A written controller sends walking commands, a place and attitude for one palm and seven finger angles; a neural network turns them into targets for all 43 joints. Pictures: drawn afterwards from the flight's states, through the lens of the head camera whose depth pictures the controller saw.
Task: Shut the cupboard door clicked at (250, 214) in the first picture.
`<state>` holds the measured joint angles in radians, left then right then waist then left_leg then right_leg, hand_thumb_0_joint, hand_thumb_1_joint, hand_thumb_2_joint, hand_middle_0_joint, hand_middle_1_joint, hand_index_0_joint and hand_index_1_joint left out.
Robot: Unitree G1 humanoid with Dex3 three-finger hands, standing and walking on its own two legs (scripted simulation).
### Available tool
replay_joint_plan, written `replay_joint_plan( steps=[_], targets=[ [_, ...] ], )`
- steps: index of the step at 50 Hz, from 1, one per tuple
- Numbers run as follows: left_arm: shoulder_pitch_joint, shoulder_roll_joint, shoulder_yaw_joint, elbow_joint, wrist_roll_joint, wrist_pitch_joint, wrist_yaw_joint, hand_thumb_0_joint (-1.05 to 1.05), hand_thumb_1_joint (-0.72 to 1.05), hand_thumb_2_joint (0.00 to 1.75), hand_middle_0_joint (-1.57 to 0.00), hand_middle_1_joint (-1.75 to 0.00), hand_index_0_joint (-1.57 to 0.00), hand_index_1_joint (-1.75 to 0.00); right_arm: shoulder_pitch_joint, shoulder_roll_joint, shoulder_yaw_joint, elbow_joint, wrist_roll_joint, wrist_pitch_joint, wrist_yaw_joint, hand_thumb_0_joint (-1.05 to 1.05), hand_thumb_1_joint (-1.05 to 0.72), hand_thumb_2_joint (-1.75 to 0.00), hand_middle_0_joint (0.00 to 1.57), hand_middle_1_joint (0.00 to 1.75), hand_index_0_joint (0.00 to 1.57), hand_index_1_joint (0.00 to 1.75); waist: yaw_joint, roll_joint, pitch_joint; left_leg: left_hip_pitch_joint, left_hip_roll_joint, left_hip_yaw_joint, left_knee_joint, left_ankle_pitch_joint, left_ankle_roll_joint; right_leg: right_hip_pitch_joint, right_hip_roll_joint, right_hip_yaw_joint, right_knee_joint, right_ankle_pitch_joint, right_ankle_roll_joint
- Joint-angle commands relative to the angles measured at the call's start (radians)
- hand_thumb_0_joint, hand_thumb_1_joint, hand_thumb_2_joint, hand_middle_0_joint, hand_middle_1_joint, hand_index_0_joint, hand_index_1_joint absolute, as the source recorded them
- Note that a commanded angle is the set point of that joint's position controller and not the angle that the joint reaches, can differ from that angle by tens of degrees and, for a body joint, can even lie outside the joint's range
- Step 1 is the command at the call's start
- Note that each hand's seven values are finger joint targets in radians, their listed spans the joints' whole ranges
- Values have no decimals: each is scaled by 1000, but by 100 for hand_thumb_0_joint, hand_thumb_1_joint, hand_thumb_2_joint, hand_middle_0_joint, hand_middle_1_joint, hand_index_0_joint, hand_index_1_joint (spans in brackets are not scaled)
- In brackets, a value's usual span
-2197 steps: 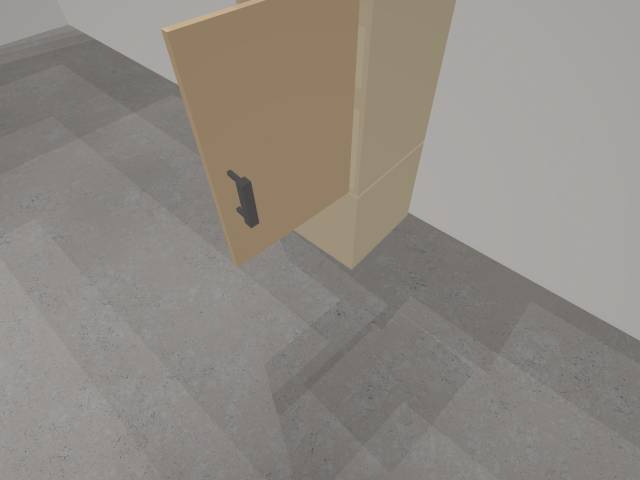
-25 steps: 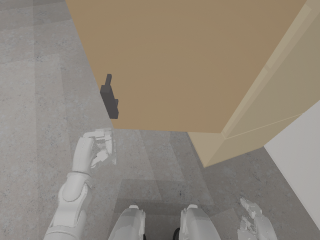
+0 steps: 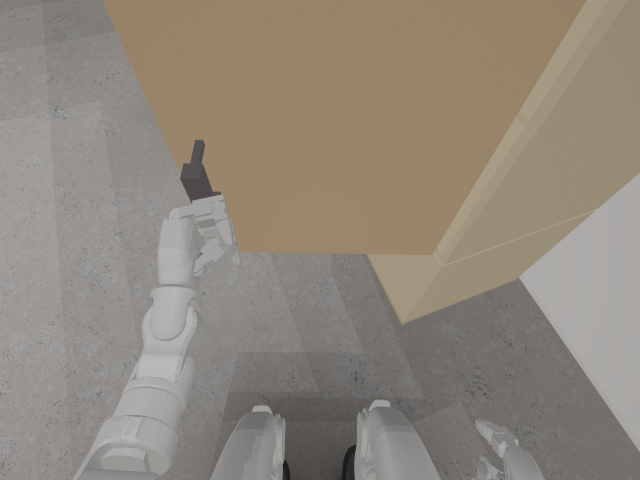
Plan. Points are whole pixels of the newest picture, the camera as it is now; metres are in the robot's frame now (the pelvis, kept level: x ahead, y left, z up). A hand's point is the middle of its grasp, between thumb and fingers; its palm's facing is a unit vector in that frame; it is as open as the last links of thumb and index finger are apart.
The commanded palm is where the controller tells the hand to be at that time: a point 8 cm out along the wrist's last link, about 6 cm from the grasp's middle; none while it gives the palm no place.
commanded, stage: bring the fist close to the handle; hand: left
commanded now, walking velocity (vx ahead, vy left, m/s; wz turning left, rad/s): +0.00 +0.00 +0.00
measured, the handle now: (206, 188) +0.48 +0.16 +0.03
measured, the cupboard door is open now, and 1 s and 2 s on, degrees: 69 62 51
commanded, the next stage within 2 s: push the door shut along its arc in 0.22 s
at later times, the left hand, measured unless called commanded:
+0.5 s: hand (235, 253) +0.38 +0.11 +0.02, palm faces -0.06 -1.00 -0.03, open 3.1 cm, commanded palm +0.38 +0.16 +0.03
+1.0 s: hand (252, 206) +0.45 +0.10 +0.03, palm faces -0.19 -0.98 -0.05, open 3.1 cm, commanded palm +0.45 +0.14 +0.03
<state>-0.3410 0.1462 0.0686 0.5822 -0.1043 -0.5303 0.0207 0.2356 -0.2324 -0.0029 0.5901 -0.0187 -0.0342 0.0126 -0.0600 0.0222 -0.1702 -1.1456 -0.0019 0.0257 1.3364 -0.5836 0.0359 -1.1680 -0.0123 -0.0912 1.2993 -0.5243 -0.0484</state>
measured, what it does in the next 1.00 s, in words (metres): stands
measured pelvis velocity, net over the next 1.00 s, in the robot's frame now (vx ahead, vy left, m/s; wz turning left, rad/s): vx -0.01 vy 0.01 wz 0.00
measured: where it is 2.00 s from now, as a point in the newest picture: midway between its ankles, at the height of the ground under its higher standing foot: outside the picture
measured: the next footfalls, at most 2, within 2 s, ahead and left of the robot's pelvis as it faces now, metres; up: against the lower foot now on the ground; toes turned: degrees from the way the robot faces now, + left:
none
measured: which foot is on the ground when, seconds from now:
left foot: down 0.00-1.00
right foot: down 0.00-1.00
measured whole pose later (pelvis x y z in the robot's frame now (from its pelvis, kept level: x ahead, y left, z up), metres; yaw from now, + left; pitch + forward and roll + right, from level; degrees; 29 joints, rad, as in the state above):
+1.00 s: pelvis -0.01 +0.01 -0.01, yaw +0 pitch +25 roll -2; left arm -0.74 0.25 0.13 1.02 -0.11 -0.54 -0.16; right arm 0.31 -0.26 -0.01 0.65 0.00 -0.01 0.00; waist -0.13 0.04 -0.16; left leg -1.23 -0.01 0.02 1.35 -0.56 0.05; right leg -1.24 -0.02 -0.10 1.31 -0.50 -0.04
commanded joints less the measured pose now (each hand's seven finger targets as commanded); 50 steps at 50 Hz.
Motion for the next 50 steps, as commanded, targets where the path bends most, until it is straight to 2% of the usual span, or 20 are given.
replay_joint_plan(
  steps=[1,2,6,8,11,14,16,17,19,20,23,26,29,30,32,33,36,39,42,50],
  targets=[
    [-130,65,0,-103,-3,-2,-41,0,90,90,-130,-150,-130,-150,52,-154,-56,-125,16,-14,1,0,-90,-90,20,30,20,30,1,-55,-377,170,-8,-49,-219,252,-13,374,10,92,-207,262,19],
    [-166,49,-13,-115,-18,5,-49,0,90,90,-130,-150,-130,-150,48,-153,-56,-127,19,-11,-3,0,-90,-90,20,30,20,30,-14,-66,-360,167,-9,-47,-220,237,-10,376,8,96,-223,251,23],
    [-271,67,10,-227,-55,-53,-48,0,90,90,-130,-150,-130,-150,39,-149,-58,-122,18,-26,-20,0,-90,-90,20,30,20,30,-14,-63,-397,197,-10,-52,-213,235,-7,382,3,101,-226,239,24],
    [-301,101,29,-255,-48,-100,-33,0,90,90,-130,-150,-130,-150,37,-152,-55,-113,11,-37,-26,0,-90,-90,20,30,20,30,-17,-43,-401,205,-10,-62,-202,243,-6,356,8,96,-207,240,20],
    [-299,85,9,-173,-14,-137,-19,0,90,90,-130,-150,-130,-150,33,-147,-54,-83,2,-42,-19,0,-90,-90,20,30,20,30,-24,-30,-362,179,-10,-62,-188,208,-9,303,5,97,-195,202,22],
    [-266,106,30,-68,12,-120,-21,0,90,90,-130,-150,-130,-150,33,-152,-53,-80,1,-32,-13,0,-90,-90,20,30,20,30,-13,-10,-337,157,-14,-57,-200,167,-11,286,5,98,-203,148,19],
    [-243,108,39,-66,7,-95,-31,0,90,90,-130,-150,-130,-150,36,-157,-56,-93,4,-23,-9,0,-90,-90,20,30,20,30,5,6,-381,183,-13,-56,-210,204,-15,310,5,92,-195,189,14],
    [-221,87,18,-64,2,-77,-43,0,90,90,-130,-150,-130,-150,35,-156,-57,-102,7,-18,-7,0,-90,-90,20,30,20,30,4,14,-388,198,-14,-53,-215,222,-16,322,7,93,-198,214,14],
    [-275,105,27,-106,-13,-63,-59,0,90,90,-130,-150,-130,-150,39,-159,-57,-108,12,-14,-9,0,-90,-90,20,30,20,30,1,34,-433,224,-12,-56,-214,256,-17,338,8,92,-193,252,14],
    [-331,106,18,-140,-16,-67,-64,0,90,90,-130,-150,-130,-150,44,-160,-59,-105,13,-12,-12,0,-90,-90,20,30,20,30,-13,22,-448,242,-8,-65,-211,271,-17,335,7,87,-187,265,16],
    [-461,113,10,-146,-28,-82,-70,0,90,90,-130,-150,-130,-150,50,-161,-55,-94,15,-22,-25,0,-90,-90,20,30,20,30,-54,-15,-398,216,-8,-75,-197,230,-7,306,11,91,-201,221,21],
    [-529,123,20,-76,-20,-107,-71,0,90,90,-130,-150,-130,-150,47,-162,-53,-67,12,-30,-31,0,-90,-90,20,30,20,30,-66,-30,-384,193,-9,-81,-188,180,-8,267,8,93,-198,165,23],
    [-541,158,56,33,-6,-103,-82,0,90,90,-130,-150,-130,-150,62,-168,-52,-51,10,-32,-30,0,-90,-90,20,30,20,30,-59,0,-388,181,-11,-79,-183,186,-11,245,9,91,-184,165,18],
    [-538,130,33,81,-2,-91,-92,0,90,90,-130,-150,-130,-150,66,-166,-52,-51,11,-28,-27,0,-90,-90,20,30,20,30,-67,1,-377,178,-11,-77,-183,183,-11,232,8,88,-185,164,19],
    [-555,132,35,146,4,-65,-109,0,90,90,-130,-150,-130,-150,81,-169,-51,-52,12,-18,-22,0,-90,-90,20,30,20,30,-68,4,-374,161,-12,-75,-184,180,-11,236,9,90,-187,163,18],
    [-575,177,75,158,1,-59,-113,0,90,90,-130,-150,-130,-150,95,-176,-52,-55,13,-17,-22,0,-90,-90,20,30,20,30,-67,-1,-397,160,-12,-78,-181,197,-8,243,13,88,-179,175,15],
    [-655,180,70,177,0,-45,-142,0,90,90,-130,-150,-130,-150,111,-177,-54,-53,18,-5,-22,0,-90,-90,20,30,20,30,-82,-7,-418,160,-10,-75,-173,205,-7,250,11,96,-183,192,19],
    [-731,195,82,128,-24,-64,-165,0,90,90,-130,-150,-130,-150,125,-180,-57,-53,18,-10,-24,0,-90,-90,20,30,20,30,-81,37,-502,215,-9,-85,-166,265,-10,252,12,91,-164,240,15],
    [-781,157,44,168,-25,-70,-181,0,90,90,-130,-150,-130,-150,144,-182,-60,-39,18,-7,-21,0,-90,-90,20,30,20,30,-112,22,-476,231,-4,-99,-167,268,-9,210,14,83,-166,230,18],
    [-908,218,71,245,0,-84,-197,0,90,90,-130,-150,-130,-150,185,-197,-61,-13,12,0,-16,0,-90,-90,20,30,20,30,-128,51,-484,226,-4,-110,-156,256,-6,170,19,80,-156,199,10]
  ],
)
